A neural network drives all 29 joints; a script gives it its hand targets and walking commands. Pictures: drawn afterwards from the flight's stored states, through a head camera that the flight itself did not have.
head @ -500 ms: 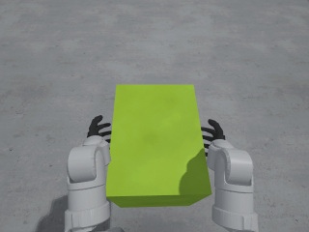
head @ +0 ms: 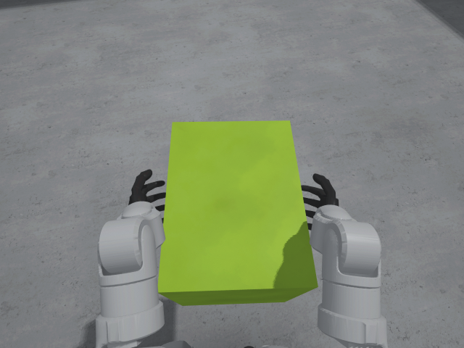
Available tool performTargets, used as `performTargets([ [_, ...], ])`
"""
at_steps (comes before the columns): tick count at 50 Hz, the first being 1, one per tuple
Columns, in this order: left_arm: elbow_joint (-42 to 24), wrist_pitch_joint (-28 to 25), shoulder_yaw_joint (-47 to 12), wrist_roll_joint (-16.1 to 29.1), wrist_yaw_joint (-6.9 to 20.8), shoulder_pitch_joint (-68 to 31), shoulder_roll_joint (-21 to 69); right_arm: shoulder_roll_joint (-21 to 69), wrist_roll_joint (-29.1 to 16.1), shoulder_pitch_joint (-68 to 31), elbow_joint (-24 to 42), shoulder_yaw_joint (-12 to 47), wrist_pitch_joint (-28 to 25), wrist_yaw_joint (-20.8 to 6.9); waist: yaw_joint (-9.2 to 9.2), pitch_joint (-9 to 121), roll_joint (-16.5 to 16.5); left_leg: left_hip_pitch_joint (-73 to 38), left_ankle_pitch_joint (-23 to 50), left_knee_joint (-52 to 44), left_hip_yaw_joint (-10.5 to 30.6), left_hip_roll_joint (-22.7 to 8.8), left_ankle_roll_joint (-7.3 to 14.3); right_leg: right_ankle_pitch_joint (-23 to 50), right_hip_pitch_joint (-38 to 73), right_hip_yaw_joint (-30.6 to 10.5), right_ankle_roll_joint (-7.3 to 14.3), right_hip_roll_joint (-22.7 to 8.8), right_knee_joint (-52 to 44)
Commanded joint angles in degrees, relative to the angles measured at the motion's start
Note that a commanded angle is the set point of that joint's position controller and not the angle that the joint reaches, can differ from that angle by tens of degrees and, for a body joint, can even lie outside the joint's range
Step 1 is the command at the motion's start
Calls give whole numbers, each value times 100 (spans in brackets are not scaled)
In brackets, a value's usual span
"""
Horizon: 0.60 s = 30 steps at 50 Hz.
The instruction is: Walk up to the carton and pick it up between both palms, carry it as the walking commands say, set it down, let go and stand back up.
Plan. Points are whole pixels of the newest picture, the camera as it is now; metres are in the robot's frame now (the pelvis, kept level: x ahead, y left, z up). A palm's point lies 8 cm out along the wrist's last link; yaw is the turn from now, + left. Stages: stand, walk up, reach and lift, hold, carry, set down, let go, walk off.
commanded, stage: carry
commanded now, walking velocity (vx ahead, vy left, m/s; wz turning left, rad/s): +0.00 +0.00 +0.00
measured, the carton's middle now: (232, 219) +0.35 +0.00 -0.04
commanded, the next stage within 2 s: none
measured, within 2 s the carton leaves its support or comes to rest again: neither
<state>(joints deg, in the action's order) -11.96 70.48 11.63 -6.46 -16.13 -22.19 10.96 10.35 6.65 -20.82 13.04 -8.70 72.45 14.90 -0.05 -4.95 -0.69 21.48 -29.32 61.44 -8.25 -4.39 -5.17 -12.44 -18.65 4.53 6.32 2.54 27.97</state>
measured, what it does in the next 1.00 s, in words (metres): walks ahead: left foot, then right foot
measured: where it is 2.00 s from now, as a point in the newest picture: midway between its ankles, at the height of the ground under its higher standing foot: outside the picture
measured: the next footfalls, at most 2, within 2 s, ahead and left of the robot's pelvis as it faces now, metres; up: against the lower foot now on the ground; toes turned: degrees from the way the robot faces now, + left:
left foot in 0.20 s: +0.16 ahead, +0.13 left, +0.00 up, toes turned +7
right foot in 0.42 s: +0.18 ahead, -0.11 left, +0.00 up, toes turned -1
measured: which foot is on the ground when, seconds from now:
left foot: up 0.00-0.18, down 0.20-0.46, up 0.48-0.68, down 0.70-1.00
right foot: down 0.00-0.22, up 0.24-0.40, down 0.42-1.00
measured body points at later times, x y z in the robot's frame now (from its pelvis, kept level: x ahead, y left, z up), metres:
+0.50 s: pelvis +0.15 -0.02 +0.00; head +0.21 -0.04 +0.44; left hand +0.48 +0.10 +0.06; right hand +0.45 -0.19 +0.05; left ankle +0.12 +0.12 -0.73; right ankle +0.14 -0.11 -0.74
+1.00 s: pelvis +0.18 -0.03 -0.01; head +0.21 -0.03 +0.44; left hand +0.51 +0.10 +0.07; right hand +0.48 -0.19 +0.06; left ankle +0.15 +0.09 -0.73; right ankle +0.14 -0.11 -0.74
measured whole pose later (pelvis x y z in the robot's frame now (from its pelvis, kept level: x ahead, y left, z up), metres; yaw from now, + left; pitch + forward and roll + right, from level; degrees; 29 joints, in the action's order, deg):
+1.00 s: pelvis +0.18 -0.03 -0.01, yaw -4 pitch +5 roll +1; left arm -12.2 70.3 11.6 -6.7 -15.9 -22.3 11.0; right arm 10.2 6.6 -20.2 12.9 -8.7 71.3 14.0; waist 0.0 1.0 -0.1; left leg 18.2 -17.3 33.9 -8.6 -3.2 -0.9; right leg -18.9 -18.2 1.9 2.8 1.3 32.4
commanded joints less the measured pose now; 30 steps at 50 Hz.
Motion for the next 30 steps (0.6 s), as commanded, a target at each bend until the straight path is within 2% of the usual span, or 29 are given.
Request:
performTargets([
  [1, -591, -53, -4212, 2576, 2497, -2849, 5798, 5766, -2775, -3505, 1031, 4046, -283, -2290, -107, 3491, -683, 1085, 257, -1595, 599, 193, 136, 6792, 3681, -1651, 554, -1673, -261],
  [3, -794, -66, -4282, 2625, 2480, -3029, 5726, 5763, -2817, -3621, 1132, 4072, -289, -2259, -117, 3465, -619, 709, 698, -2298, 365, 354, 119, 7009, 3503, -1350, 306, -1530, -137],
  [6, -995, -42, -4232, 2554, 2436, -3133, 5557, 5714, -2850, -3648, 1117, 4074, -227, -2260, -118, 3566, -774, 173, 1503, -3193, 65, 489, 101, 7142, 3469, -935, -39, -1334, 199],
  [7, -963, -22, -4268, 2545, 2419, -3149, 5561, 5721, -2816, -3510, 1013, 4048, -204, -2277, -46, 3661, -631, -280, 2114, -3682, 49, 363, 140, 6902, 3276, -767, -180, -1211, 432],
  [8, -839, 7, -4208, 2483, 2411, -3033, 5555, 5770, -2769, -3349, 875, 4020, -171, -2290, 46, 3787, -529, -1138, 3173, -4211, 60, 180, 202, 6410, 2740, -598, -452, -1084, 692],
  [9, -873, 1, -4206, 2456, 2389, -3012, 5556, 5780, -2800, -3200, 847, 4026, -163, -2321, 154, 4088, -58, -2515, 5127, -4213, 381, -302, 335, 5054, 1730, -555, -672, -865, 1300],
  [10, -843, 19, -4222, 2479, 2390, -2970, 5607, 5756, -2773, -3018, 785, 3963, -177, -2331, 228, 4475, 695, -4172, 8134, -3220, 1120, -1309, 739, 2830, 136, -541, -888, -695, 1940],
  [11, -830, 21, -4288, 2503, 2383, -2897, 5750, 5666, -2754, -3057, 910, 3897, -220, -2360, 229, 4134, 1483, -4850, 10055, -2904, 1685, -2046, 1316, -1320, -1205, -472, -915, -127, 2538],
  [12, -717, 52, -4316, 2551, 2392, -2901, 5874, 5582, -2747, -3236, 984, 3857, -214, -2393, 200, 4052, 1506, -5058, 10016, -2922, 1718, -2190, 1530, -2108, -1699, -541, -935, -96, 2534],
  [13, -647, 51, -4316, 2496, 2386, -2850, 5881, 5568, -2731, -3279, 937, 3877, -191, -2413, 205, 3948, 1315, -5255, 9311, -2929, 1626, -2145, 1469, -1960, -2110, -553, -967, -275, 2093],
  [14, -719, 45, -4323, 2527, 2377, -3029, 5841, 5586, -2732, -3352, 910, 3848, -184, -2409, 184, 3899, 1146, -5089, 8702, -3015, 1388, -1949, 1380, -1793, -2049, -461, -924, -361, 1597],
  [16, -752, 33, -4381, 2548, 2362, -3003, 5866, 5627, -2697, -3335, 971, 3812, -176, -2410, 141, 3855, 1248, -4481, 7961, -2906, 819, -1449, 1083, -1316, -1436, -207, -814, -305, 680],
  [18, -746, 25, -4351, 2558, 2379, -2880, 5848, 5602, -2641, -3244, 951, 3799, -184, -2407, 90, 3853, 1186, -3968, 7399, -2715, 449, -1202, 873, -325, -794, 43, -754, -243, -79],
  [19, -714, 25, -4303, 2554, 2403, -2812, 5819, 5619, -2632, -3240, 885, 3828, -188, -2395, 38, 3878, 1100, -3512, 6831, -2612, 253, -1056, 672, 747, -129, 49, -707, -320, -540],
  [20, -691, 15, -4314, 2599, 2434, -2801, 5804, 5601, -2593, -3130, 866, 3856, -208, -2385, 48, 3945, 831, -2800, 5787, -2536, 177, -827, 492, 2028, 620, -193, -627, -523, -444],
  [21, -709, 12, -4247, 2624, 2453, -2867, 5751, 5607, -2617, -3188, 897, 3913, -207, -2372, 50, 4166, 190, -1871, 4432, -2254, 140, -561, 355, 4138, 1577, -756, -481, -1011, -104],
  [22, -616, -1, -4211, 2606, 2475, -2811, 5750, 5624, -2638, -3271, 922, 3969, -211, -2359, -26, 4288, -742, -803, 2216, -1786, -2, -146, 219, 6964, 2464, -1360, -255, -1610, 284],
  [23, -426, -1, -4137, 2514, 2480, -2673, 5726, 5677, -2672, -3251, 867, 4003, -189, -2334, -54, 4162, -1382, 186, 39, -1850, 166, 268, 155, 8279, 3262, -1737, 127, -1914, 497],
  [24, -502, -23, -4100, 2553, 2511, -2701, 5650, 5622, -2697, -3327, 996, 4072, -226, -2313, -64, 4069, -1378, 644, -245, -1764, 298, 339, 205, 8454, 3597, -1711, 184, -1954, 543],
  [25, -495, -12, -4063, 2533, 2536, -2704, 5613, 5648, -2737, -3473, 1063, 4176, -252, -2285, -82, 3963, -1081, 882, -174, -1716, 283, 389, 204, 8433, 3747, -1678, 208, -1943, 551],
  [26, -536, -26, -4031, 2515, 2528, -2739, 5605, 5675, -2769, -3528, 1078, 4239, -251, -2274, -73, 3901, -997, 879, -77, -1769, 287, 387, 203, 8277, 3691, -1628, 99, -1897, 527],
  [28, -567, -33, -4000, 2475, 2531, -2662, 5597, 5672, -2750, -3492, 1045, 4257, -228, -2257, -86, 3861, -1156, 723, 271, -2060, 313, 394, 225, 7770, 3574, -1518, -28, -1757, 542],
  [30, -488, -24, -3983, 2418, 2526, -2556, 5602, 5662, -2687, -3324, 876, 4192, -196, -2258, -98, 3867, -1097, 338, 626, -2647, 269, 402, 257, 7396, 3430, -1370, -55, -1617, 561],
])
